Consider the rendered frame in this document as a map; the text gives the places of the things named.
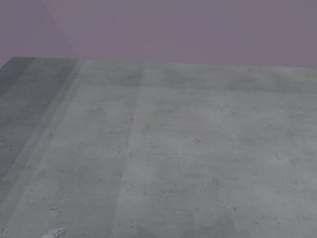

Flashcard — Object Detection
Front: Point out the robot left hand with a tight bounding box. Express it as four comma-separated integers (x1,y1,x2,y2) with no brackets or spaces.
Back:
42,228,66,238

